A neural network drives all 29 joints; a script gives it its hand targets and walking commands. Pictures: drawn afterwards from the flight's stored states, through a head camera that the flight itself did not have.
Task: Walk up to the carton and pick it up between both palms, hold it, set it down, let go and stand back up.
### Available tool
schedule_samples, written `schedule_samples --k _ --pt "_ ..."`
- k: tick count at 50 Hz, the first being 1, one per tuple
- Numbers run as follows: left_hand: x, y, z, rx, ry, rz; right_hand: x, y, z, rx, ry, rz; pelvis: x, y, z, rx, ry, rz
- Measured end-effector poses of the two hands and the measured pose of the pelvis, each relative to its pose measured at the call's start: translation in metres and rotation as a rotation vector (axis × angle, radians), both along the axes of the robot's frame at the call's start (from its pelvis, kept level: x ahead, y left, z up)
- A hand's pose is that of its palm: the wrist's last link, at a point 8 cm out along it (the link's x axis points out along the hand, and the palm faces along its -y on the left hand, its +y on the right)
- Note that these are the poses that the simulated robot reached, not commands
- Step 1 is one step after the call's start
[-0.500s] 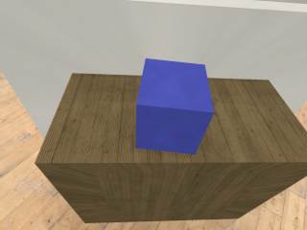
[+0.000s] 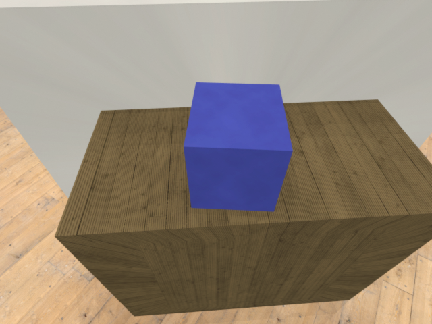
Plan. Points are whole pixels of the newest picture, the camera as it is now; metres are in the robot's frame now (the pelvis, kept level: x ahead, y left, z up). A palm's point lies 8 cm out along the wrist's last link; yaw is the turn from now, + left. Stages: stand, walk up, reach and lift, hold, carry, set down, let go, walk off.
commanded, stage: walk up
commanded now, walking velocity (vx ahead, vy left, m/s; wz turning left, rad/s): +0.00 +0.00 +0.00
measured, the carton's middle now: (234, 146) +0.48 -0.03 +0.05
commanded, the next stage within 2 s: stand in 2.00 s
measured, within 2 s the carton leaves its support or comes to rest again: neither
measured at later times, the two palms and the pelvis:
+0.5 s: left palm out of the picture -0.05 +0.19 -0.15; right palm out of the picture -0.03 -0.21 -0.15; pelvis +0.00 -0.01 +0.00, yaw +0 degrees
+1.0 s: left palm out of the picture -0.02 +0.20 -0.15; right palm out of the picture -0.01 -0.20 -0.15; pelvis +0.02 +0.00 +0.00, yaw +0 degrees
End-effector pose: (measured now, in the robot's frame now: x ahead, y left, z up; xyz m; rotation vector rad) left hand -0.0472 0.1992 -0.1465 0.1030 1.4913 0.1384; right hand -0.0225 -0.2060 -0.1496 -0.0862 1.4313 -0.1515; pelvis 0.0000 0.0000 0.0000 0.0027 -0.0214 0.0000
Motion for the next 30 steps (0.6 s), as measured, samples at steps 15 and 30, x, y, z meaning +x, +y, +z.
schedule_samples --k 15,30 --pt "0.001 -0.011 -0.002 -0.011 -0.006 0.004 -0.010 -0.002 -0.001 0.006 0.036 -0.003 0.002 -0.007 0.000 0.000 0.000 0.003" --pt "-0.005 -0.006 -0.005 0.005 0.021 0.022 -0.002 -0.007 -0.005 -0.002 0.034 -0.011 0.011 -0.007 -0.006 -0.005 0.007 -0.003"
